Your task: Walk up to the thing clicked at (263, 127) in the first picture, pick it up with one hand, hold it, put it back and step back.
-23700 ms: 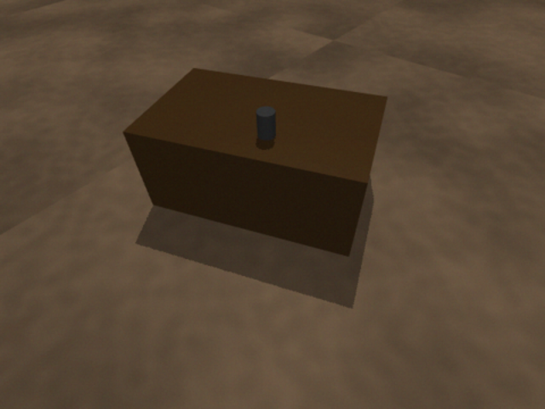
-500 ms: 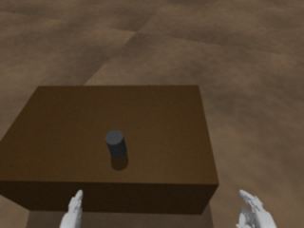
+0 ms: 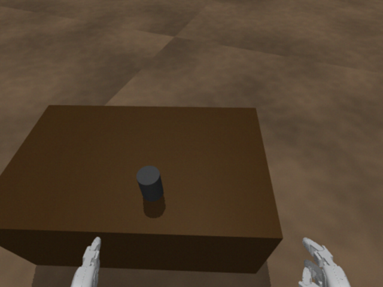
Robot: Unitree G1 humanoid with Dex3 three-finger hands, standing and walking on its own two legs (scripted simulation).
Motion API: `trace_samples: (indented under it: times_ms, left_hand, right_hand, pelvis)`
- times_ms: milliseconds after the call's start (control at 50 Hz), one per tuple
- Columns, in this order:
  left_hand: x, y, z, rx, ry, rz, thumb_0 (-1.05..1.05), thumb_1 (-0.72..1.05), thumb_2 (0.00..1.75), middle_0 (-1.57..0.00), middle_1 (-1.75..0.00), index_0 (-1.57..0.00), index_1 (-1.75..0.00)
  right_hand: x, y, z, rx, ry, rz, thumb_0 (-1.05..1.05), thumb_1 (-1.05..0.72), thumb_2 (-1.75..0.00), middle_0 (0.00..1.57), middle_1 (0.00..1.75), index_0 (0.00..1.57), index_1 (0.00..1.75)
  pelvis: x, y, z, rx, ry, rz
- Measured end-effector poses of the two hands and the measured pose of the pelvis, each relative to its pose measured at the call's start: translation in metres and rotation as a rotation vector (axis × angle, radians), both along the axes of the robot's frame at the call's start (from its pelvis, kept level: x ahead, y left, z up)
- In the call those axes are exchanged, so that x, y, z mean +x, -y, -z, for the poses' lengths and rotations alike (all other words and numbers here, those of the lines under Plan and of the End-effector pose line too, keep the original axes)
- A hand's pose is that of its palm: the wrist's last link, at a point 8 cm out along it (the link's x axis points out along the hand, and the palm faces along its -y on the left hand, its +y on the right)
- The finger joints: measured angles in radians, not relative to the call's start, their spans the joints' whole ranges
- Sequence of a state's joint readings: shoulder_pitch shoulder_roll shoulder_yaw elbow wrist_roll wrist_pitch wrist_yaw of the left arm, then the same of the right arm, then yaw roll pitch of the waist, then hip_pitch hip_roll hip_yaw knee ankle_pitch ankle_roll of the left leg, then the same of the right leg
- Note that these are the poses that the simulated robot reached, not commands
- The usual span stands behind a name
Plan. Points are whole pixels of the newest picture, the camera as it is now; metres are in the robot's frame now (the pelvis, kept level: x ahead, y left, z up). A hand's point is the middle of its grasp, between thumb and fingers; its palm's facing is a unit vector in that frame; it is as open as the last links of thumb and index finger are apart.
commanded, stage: home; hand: left
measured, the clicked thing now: (150, 184) +0.50 +0.18 -0.21
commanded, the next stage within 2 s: stand in 1.04 s
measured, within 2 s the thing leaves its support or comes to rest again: neither
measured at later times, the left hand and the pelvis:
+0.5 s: hand out of the picture +0.16 +0.18 -0.05, palm faces +0.11 -0.96 -0.24, open 17.4 cm; pelvis -0.01 +0.00 +0.00, yaw +0 degrees
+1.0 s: hand out of the picture +0.15 +0.18 -0.05, palm faces +0.11 -0.95 -0.28, open 17.4 cm; pelvis -0.01 -0.01 +0.00, yaw +1 degrees
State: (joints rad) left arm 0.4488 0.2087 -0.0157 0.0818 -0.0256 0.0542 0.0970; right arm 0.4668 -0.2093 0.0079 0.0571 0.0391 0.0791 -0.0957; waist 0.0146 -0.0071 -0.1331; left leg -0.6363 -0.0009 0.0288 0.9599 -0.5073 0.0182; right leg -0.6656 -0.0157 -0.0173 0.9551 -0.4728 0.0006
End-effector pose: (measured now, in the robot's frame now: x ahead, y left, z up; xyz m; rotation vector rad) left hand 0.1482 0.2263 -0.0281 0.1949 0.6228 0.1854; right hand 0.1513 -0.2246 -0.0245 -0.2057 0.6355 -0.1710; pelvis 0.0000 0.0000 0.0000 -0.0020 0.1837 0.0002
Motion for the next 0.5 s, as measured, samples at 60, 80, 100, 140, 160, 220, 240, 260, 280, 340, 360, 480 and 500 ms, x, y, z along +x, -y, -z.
trace_samples:
  times_ms: [60, 80, 100, 140, 160, 220, 240, 260, 280, 340, 360, 480, 500]
  left_hand:
    - [0.001, 0.0, 0.0, -0.004, -0.002, 0.002, -0.01, -0.53, 0.07, -0.05, -0.06, -0.06, -0.06]
    - [0.002, 0.0, 0.0, -0.006, -0.002, 0.003, -0.01, -0.53, 0.07, -0.05, -0.06, -0.06, -0.06]
    - [0.002, 0.0, 0.0, -0.007, -0.002, 0.003, -0.01, -0.53, 0.07, -0.05, -0.06, -0.06, -0.06]
    - [0.002, -0.001, 0.0, -0.008, -0.001, 0.003, -0.01, -0.53, 0.07, -0.05, -0.06, -0.06, -0.05]
    - [0.002, -0.001, 0.0, -0.007, -0.001, 0.002, -0.01, -0.53, 0.07, -0.05, -0.06, -0.06, -0.05]
    - [0.0, -0.002, -0.001, -0.004, -0.002, 0.002, -0.01, -0.54, 0.06, -0.05, -0.06, -0.06, -0.05]
    - [0.0, -0.003, -0.001, -0.003, -0.002, 0.002, -0.01, -0.54, 0.06, -0.05, -0.06, -0.06, -0.05]
    - [-0.001, -0.003, -0.001, -0.003, -0.002, 0.001, -0.01, -0.54, 0.06, -0.05, -0.06, -0.06, -0.05]
    - [-0.001, -0.002, -0.001, -0.003, -0.003, 0.001, -0.01, -0.54, 0.06, -0.05, -0.06, -0.06, -0.05]
    - [-0.003, -0.001, -0.001, -0.005, -0.004, 0.002, -0.01, -0.53, 0.07, -0.05, -0.06, -0.06, -0.05]
    - [-0.004, -0.001, -0.001, -0.006, -0.005, 0.002, -0.01, -0.53, 0.07, -0.05, -0.06, -0.06, -0.05]
    - [-0.008, 0.0, -0.001, -0.002, -0.008, 0.0, -0.01, -0.53, 0.06, -0.05, -0.06, -0.06, -0.05]
    - [-0.009, 0.0, -0.001, 0.002, -0.009, -0.001, -0.01, -0.54, 0.06, -0.05, -0.06, -0.06, -0.05]
  right_hand:
    - [0.002, -0.002, 0.0, 0.001, 0.0, -0.004, 0.01, -0.9, -0.9, 0.2, 0.3, 0.21, 0.3]
    - [0.002, -0.003, 0.0, 0.002, 0.0, -0.005, 0.01, -0.9, -0.9, 0.2, 0.3, 0.21, 0.3]
    - [0.003, -0.004, 0.0, 0.004, 0.0, -0.006, 0.01, -0.9, -0.9, 0.2, 0.3, 0.21, 0.3]
    - [0.003, -0.004, 0.0, 0.006, -0.001, -0.007, 0.01, -0.9, -0.9, 0.2, 0.3, 0.21, 0.3]
    - [0.003, -0.005, 0.0, 0.007, -0.001, -0.008, 0.01, -0.9, -0.9, 0.2, 0.3, 0.21, 0.3]
    - [0.002, -0.004, 0.001, 0.007, -0.002, -0.009, 0.01, -0.9, -0.9, 0.2, 0.3, 0.21, 0.3]
    - [0.002, -0.004, 0.001, 0.007, -0.002, -0.01, 0.01, -0.9, -0.9, 0.2, 0.3, 0.21, 0.3]
    - [0.001, -0.004, 0.001, 0.007, -0.002, -0.01, 0.01, -0.9, -0.9, 0.2, 0.3, 0.21, 0.3]
    - [0.001, -0.004, 0.001, 0.006, -0.002, -0.01, 0.01, -0.9, -0.9, 0.2, 0.3, 0.21, 0.3]
    - [-0.001, -0.003, 0.0, 0.004, -0.001, -0.01, 0.01, -0.9, -0.9, 0.2, 0.3, 0.21, 0.3]
    - [-0.002, -0.002, 0.0, 0.003, 0.0, -0.01, 0.01, -0.9, -0.9, 0.2, 0.3, 0.21, 0.3]
    - [-0.006, 0.002, 0.006, -0.008, -0.011, -0.008, 0.01, -0.9, -0.9, 0.2, 0.3, 0.21, 0.3]
    - [-0.007, 0.004, 0.01, -0.013, -0.027, -0.003, 0.01, -0.9, -0.9, 0.2, 0.3, 0.21, 0.3]
  pelvis:
    - [0.002, -0.001, 0.0, -0.001, -0.003, -0.001]
    - [0.002, -0.001, 0.0, -0.001, -0.004, -0.001]
    - [0.002, -0.001, 0.0, -0.002, -0.005, -0.002]
    - [0.003, -0.002, 0.0, -0.002, -0.005, -0.002]
    - [0.003, -0.002, 0.0, -0.002, -0.005, -0.002]
    - [0.002, -0.002, 0.001, -0.002, -0.004, -0.003]
    - [0.001, -0.002, 0.001, -0.002, -0.003, -0.003]
    - [0.001, -0.002, 0.001, -0.002, -0.002, -0.003]
    - [0.0, -0.001, 0.001, -0.002, -0.001, -0.004]
    - [-0.002, -0.001, 0.001, -0.001, -0.001, -0.003]
    - [-0.002, -0.001, 0.001, -0.001, 0.0, -0.003]
    - [-0.006, 0.001, 0.001, -0.005, 0.008, -0.004]
    - [-0.006, 0.002, 0.001, -0.008, 0.012, -0.005]
